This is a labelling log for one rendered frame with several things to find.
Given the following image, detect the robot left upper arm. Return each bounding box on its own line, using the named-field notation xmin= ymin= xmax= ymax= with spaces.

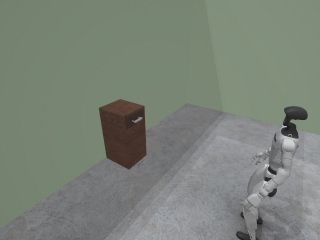
xmin=276 ymin=138 xmax=296 ymax=178

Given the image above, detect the robot left forearm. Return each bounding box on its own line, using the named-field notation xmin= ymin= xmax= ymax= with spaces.
xmin=256 ymin=170 xmax=288 ymax=199

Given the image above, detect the left robot shin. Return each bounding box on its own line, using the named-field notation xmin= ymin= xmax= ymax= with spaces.
xmin=243 ymin=208 xmax=257 ymax=240

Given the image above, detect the handle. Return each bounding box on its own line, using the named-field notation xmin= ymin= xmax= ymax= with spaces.
xmin=132 ymin=117 xmax=143 ymax=123

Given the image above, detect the left robot hand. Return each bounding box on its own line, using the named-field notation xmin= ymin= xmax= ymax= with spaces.
xmin=240 ymin=193 xmax=262 ymax=212

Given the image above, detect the right robot hand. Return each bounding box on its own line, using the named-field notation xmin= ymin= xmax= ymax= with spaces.
xmin=250 ymin=152 xmax=267 ymax=165

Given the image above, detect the left robot thigh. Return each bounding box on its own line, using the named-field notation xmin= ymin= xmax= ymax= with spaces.
xmin=244 ymin=180 xmax=277 ymax=216

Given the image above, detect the cabinet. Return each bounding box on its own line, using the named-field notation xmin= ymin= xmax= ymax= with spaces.
xmin=99 ymin=99 xmax=147 ymax=169

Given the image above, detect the drawer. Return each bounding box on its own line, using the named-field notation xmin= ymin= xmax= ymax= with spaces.
xmin=125 ymin=109 xmax=144 ymax=130

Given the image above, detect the robot right forearm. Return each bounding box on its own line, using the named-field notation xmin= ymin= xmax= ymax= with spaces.
xmin=262 ymin=147 xmax=271 ymax=157

